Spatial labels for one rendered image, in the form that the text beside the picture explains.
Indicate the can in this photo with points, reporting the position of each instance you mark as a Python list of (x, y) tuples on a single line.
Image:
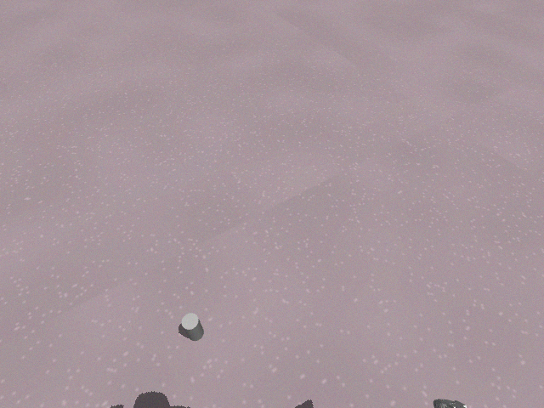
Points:
[(192, 326)]

